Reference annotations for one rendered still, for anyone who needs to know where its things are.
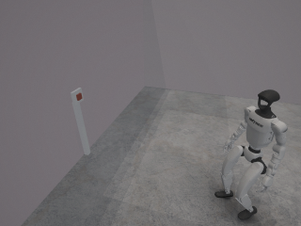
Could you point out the robot left upper arm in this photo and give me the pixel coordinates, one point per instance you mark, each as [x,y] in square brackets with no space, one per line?
[280,129]

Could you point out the robot head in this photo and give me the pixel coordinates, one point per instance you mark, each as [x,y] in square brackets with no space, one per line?
[269,96]

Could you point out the left robot forearm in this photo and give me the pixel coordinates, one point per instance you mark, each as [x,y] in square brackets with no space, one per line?
[274,162]

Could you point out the button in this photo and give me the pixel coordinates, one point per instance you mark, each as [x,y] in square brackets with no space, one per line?
[79,96]

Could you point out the panel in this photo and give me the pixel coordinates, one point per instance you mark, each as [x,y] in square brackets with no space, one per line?
[79,119]

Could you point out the robot left hand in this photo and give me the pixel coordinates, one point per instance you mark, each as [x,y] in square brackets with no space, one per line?
[265,183]

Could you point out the right robot forearm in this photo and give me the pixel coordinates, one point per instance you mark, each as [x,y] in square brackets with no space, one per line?
[237,133]

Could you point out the robot right upper arm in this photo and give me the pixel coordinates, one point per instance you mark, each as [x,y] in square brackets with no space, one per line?
[247,111]

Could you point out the robot left shin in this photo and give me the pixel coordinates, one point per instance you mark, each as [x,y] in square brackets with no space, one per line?
[246,203]

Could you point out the robot right hand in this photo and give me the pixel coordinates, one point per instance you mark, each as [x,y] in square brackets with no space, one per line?
[229,144]

